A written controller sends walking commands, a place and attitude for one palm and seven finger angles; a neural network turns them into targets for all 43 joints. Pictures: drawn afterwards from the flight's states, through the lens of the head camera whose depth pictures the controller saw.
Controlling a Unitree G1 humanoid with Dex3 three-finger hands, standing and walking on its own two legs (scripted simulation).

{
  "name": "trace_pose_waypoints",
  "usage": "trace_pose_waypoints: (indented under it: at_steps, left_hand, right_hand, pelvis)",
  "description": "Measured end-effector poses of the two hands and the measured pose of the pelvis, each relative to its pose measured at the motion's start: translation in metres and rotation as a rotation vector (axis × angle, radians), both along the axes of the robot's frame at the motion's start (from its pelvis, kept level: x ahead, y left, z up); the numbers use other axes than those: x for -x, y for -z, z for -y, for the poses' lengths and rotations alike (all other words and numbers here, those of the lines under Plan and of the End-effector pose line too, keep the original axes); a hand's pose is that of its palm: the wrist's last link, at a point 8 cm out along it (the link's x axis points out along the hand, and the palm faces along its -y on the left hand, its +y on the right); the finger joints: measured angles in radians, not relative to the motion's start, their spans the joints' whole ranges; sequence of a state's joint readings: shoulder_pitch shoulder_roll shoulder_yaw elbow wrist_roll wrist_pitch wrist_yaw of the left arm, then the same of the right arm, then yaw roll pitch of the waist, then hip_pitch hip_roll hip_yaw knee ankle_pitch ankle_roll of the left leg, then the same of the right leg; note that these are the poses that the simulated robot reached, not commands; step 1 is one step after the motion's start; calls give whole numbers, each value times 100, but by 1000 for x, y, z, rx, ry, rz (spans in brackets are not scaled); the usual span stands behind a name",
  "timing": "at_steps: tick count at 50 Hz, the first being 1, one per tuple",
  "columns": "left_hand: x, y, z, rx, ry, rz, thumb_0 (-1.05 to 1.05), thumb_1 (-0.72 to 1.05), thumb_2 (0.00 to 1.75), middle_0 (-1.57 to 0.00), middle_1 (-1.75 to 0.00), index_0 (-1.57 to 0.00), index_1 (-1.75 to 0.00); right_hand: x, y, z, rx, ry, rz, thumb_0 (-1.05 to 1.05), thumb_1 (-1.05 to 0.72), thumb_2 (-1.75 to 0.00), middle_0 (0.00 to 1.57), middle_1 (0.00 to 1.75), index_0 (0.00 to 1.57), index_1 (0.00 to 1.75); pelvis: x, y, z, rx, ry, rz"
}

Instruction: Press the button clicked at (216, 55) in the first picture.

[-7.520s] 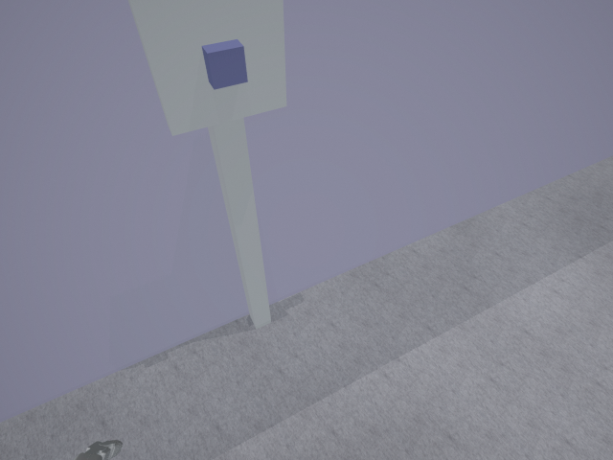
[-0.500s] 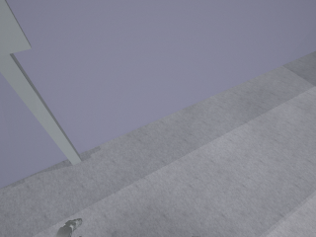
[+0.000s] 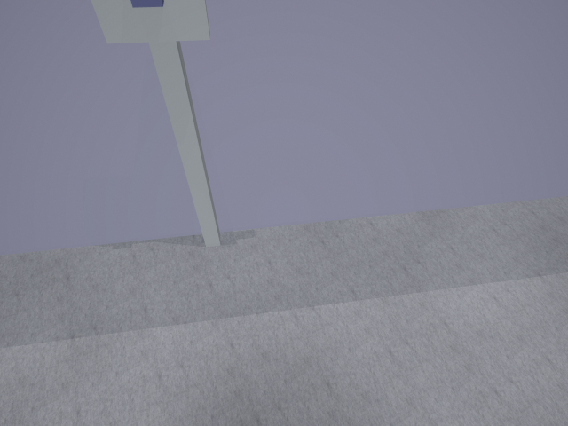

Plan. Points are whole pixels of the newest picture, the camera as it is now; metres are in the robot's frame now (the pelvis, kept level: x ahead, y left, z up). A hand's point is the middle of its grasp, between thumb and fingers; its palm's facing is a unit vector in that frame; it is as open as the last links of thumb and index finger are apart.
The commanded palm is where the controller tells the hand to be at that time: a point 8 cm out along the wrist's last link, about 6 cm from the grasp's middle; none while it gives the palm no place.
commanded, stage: turn to face it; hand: left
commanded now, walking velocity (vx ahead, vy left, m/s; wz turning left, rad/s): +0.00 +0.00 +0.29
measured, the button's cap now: out of the picture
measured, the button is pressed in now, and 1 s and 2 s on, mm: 0 0 0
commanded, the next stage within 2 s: take the last steps up to it in 0.26 s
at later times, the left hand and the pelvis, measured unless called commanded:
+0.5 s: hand out of the picture +0.02 +0.17 -0.14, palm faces +0.20 -0.95 -0.24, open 7.4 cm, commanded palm none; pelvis -0.01 -0.02 +0.01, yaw +8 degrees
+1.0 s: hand out of the picture -0.04 +0.19 -0.16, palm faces +0.25 -0.96 -0.12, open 7.4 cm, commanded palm none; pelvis +0.07 +0.05 +0.02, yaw +9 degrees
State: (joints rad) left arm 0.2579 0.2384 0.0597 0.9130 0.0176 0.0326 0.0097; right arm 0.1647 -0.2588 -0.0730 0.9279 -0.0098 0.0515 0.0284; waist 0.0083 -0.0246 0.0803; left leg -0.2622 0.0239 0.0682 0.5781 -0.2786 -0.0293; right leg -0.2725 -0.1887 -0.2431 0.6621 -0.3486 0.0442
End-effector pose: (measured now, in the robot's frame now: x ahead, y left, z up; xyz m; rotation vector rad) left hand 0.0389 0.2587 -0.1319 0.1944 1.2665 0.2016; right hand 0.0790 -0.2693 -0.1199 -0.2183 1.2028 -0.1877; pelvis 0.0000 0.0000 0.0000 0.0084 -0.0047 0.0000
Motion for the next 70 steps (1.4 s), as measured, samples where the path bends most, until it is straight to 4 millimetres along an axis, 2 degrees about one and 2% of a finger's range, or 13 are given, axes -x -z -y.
trace_pose_waypoints:
  at_steps: [4,9,15,21,34,41,45,47,50,58,66,68,70]
  left_hand:
    - [25,6,-21,-6,-61,-74,1,91,90,-21,-30,-20,-30]
    - [30,-6,-25,3,-93,-52,1,91,90,-20,-30,-19,-30]
    - [20,-16,-9,3,-102,16,1,91,90,-20,-30,-19,-30]
    - [16,-19,22,-19,-105,92,1,91,90,-20,-30,-19,-30]
    - [99,-24,67,66,-241,-80,1,91,90,-21,-30,-20,-30]
    - [141,-10,69,153,-339,-242,1,91,90,-21,-30,-20,-30]
    - [146,5,55,197,-344,-333,1,91,90,-21,-30,-20,-30]
    - [131,5,44,199,-310,-348,1,91,90,-20,-30,-20,-30]
    - [86,3,21,180,-265,-288,1,91,90,-20,-30,-19,-30]
    - [-73,-8,-23,91,-171,-17,1,91,90,-20,-29,-19,-30]
    - [-233,-14,-9,31,-31,138,0,91,90,-20,-29,-19,-30]
    - [-260,-9,0,16,-22,185,0,91,90,-20,-30,-19,-30]
    - [-270,-10,9,19,-38,200,0,91,90,-20,-30,-19,-30]
  right_hand:
    - [-22,-11,-21,17,-57,62,1,-91,-90,20,30,20,30]
    - [-30,-18,-41,-1,-98,73,1,-91,-90,20,30,20,30]
    - [-22,-8,-47,-53,-113,52,0,-91,-90,20,30,20,30]
    - [-4,19,-31,-108,-103,2,1,-91,-90,20,30,20,30]
    - [19,6,-14,-92,-122,-149,1,-91,-90,20,30,20,30]
    - [-19,1,-52,-65,-185,-143,1,-91,-90,19,30,19,30]
    - [-48,5,-81,-47,-181,-54,1,-92,-90,20,30,20,30]
    - [-52,1,-87,-40,-152,-26,1,-94,-90,20,30,20,30]
    - [-47,-3,-93,-42,-118,-44,0,-94,-90,20,30,20,30]
    - [-16,3,-106,-100,-37,-234,0,-92,-90,20,30,20,30]
    - [-21,22,-89,-156,68,-402,1,-91,-90,20,30,20,30]
    - [-36,31,-76,-162,71,-433,1,-91,-90,20,30,20,30]
    - [-62,34,-64,-150,58,-424,1,-91,-90,20,30,20,30]
  pelvis:
    - [3,-2,-9,4,-18,5]
    - [5,-13,-14,18,-52,6]
    - [9,-15,-6,11,-89,13]
    - [13,-5,15,-11,-119,19]
    - [-8,-24,17,-13,-182,4]
    - [-30,-19,-10,14,-200,-4]
    - [-45,-7,-32,20,-186,7]
    - [-54,-10,-39,18,-170,15]
    - [-68,-16,-46,17,-164,21]
    - [-117,-20,-45,-1,-152,20]
    - [-189,-2,-20,-11,-131,10]
    - [-208,7,-9,-11,-133,11]
    - [-222,7,-4,-7,-142,20]
